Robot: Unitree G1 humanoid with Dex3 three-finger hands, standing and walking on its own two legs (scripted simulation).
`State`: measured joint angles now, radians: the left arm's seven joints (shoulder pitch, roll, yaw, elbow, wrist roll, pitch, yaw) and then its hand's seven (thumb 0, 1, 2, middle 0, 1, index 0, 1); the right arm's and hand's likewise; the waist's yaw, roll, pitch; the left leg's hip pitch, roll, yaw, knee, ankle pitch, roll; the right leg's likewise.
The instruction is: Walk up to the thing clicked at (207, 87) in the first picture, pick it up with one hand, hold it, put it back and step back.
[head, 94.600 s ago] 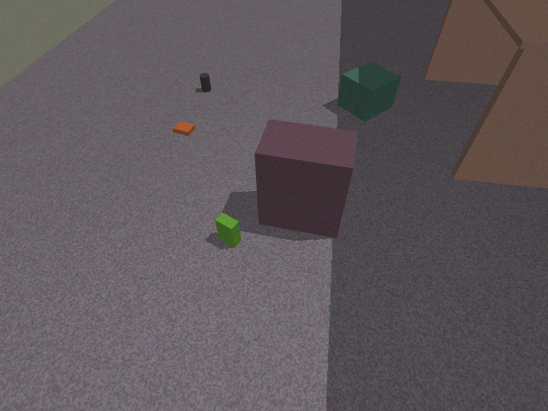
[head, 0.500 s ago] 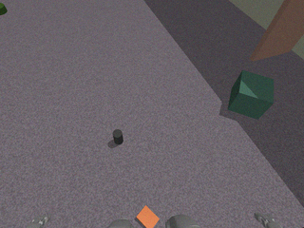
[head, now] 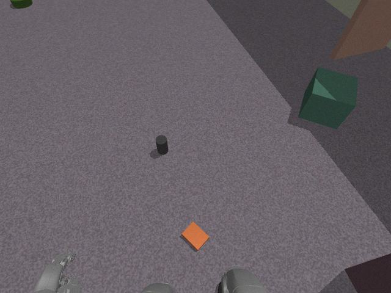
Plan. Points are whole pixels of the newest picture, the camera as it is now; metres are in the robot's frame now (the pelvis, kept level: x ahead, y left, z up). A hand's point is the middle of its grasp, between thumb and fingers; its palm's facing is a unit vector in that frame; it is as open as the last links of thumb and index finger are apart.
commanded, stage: step back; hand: left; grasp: from above
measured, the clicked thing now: (162, 145) +0.90 +0.21 -0.70
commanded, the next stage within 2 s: stand in 1.44 s
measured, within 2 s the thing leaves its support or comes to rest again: neither
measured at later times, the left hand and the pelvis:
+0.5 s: hand out of the picture -0.09 +0.24 -0.13, palm faces -0.02 -0.90 -0.43, open 7.4 cm; pelvis -0.16 -0.03 +0.01, yaw -1 degrees
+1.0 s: hand out of the picture -0.12 +0.23 -0.13, palm faces +0.06 -0.93 -0.37, open 7.4 cm; pelvis -0.17 -0.03 +0.02, yaw +2 degrees
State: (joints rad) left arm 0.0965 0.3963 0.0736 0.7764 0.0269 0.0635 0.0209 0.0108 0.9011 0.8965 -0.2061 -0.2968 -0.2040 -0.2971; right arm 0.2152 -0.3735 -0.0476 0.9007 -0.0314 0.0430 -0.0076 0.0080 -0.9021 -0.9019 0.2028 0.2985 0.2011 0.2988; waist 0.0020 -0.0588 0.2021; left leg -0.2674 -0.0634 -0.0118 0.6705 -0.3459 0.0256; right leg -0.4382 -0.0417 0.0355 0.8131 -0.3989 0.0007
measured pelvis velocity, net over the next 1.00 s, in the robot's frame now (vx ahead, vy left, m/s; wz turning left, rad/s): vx -0.17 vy -0.03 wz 0.03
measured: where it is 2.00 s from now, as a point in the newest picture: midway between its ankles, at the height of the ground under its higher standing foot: outside the picture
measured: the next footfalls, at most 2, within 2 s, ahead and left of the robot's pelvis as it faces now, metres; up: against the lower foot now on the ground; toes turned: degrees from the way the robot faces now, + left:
right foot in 0.28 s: -0.12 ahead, -0.15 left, +0.00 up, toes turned +0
left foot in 0.56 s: -0.09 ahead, +0.10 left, +0.00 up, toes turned +1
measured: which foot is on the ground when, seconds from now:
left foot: down 0.00-0.30, up 0.32-0.54, down 0.56-1.00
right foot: up 0.00-0.26, down 0.28-1.00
